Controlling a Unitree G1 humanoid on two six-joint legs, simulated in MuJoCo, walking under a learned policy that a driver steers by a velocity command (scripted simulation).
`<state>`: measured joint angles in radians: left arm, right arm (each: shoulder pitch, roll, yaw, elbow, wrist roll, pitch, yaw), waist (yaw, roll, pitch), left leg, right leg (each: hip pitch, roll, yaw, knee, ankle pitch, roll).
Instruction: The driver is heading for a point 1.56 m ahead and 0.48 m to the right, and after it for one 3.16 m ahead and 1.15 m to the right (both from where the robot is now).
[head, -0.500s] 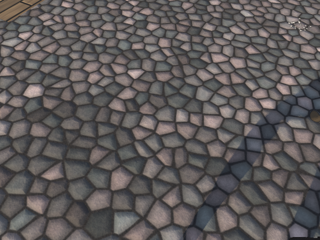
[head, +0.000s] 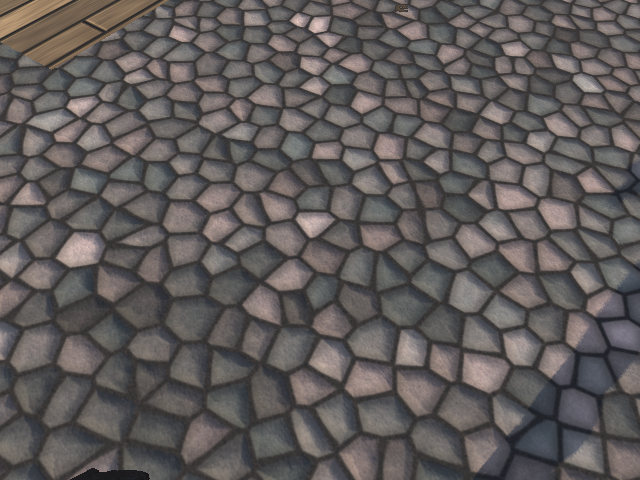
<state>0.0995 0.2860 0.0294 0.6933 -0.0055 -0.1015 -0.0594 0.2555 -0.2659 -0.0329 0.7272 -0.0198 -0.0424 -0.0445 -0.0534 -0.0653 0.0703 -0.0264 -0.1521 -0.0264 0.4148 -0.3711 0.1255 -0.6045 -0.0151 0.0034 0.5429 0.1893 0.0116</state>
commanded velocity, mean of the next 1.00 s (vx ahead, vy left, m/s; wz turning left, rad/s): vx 0.05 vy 0.00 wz -0.51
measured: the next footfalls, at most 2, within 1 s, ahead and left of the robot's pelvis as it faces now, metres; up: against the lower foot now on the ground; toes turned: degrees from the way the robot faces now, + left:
right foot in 0.04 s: +0.25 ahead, -0.09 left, +0.00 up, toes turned +0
left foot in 0.52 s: +0.34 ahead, +0.08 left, +0.00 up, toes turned -39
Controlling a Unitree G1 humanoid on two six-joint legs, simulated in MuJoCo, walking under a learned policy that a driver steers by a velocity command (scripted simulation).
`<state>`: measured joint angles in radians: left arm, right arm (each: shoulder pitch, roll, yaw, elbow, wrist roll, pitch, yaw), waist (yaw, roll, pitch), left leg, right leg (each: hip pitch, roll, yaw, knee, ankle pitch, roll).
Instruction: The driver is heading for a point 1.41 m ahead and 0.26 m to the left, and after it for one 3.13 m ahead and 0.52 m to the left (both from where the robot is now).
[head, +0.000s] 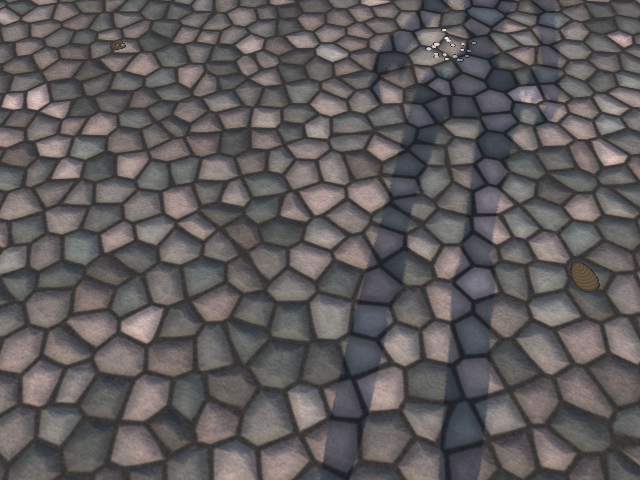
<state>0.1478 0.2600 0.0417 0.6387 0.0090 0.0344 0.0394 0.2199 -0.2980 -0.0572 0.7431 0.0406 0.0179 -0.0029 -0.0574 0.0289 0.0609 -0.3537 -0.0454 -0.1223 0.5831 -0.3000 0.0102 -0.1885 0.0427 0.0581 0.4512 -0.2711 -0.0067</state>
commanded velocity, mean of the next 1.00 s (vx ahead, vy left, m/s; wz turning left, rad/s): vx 0.00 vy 0.00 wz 0.23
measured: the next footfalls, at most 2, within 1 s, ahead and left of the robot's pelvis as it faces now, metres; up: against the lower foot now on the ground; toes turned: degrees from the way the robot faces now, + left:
left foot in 0.34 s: +0.03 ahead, +0.16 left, +0.00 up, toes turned +22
right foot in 0.92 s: +0.10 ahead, -0.05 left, +0.00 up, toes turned +11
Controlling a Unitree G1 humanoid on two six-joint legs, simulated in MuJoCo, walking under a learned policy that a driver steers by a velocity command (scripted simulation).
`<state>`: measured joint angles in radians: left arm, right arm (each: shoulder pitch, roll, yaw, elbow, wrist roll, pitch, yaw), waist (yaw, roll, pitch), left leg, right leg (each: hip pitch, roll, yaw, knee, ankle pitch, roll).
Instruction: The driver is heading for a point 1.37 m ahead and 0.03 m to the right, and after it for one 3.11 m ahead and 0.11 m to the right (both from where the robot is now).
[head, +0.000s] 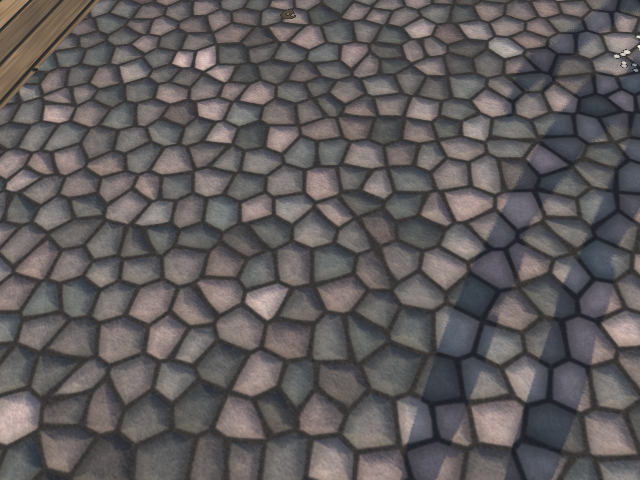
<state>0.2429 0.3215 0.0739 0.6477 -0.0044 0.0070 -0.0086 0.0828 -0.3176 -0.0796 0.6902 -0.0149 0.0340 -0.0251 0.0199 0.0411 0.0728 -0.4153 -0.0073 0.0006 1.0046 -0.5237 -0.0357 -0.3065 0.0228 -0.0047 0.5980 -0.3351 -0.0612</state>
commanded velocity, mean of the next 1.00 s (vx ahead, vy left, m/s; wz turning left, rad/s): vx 0.51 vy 0.00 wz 0.02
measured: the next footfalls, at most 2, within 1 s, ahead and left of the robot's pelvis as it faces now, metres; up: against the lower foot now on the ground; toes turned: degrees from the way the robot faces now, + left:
left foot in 0.44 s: +0.15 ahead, +0.10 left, +0.00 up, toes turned -27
right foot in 0.82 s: +0.38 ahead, -0.22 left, +0.00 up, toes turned +2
